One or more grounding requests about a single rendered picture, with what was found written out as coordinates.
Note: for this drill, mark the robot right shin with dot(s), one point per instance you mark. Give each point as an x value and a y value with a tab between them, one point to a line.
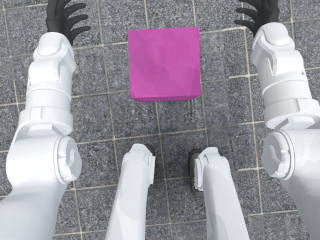
211	150

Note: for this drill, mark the right robot hand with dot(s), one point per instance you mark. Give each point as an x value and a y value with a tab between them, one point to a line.
268	12

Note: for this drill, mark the robot right upper arm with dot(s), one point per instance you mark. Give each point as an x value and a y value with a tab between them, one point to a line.
293	157

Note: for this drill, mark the robot left upper arm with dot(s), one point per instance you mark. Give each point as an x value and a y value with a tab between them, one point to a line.
39	170

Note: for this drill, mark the carton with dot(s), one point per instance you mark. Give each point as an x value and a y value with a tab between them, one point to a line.
164	64

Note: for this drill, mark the right robot forearm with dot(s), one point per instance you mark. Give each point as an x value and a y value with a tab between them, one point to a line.
283	80

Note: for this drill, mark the left robot hand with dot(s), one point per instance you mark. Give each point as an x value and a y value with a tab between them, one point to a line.
57	16

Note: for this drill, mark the right robot thigh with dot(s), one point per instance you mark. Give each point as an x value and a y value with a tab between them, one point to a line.
224	217

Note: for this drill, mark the left robot forearm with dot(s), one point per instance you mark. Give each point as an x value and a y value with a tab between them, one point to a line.
49	91

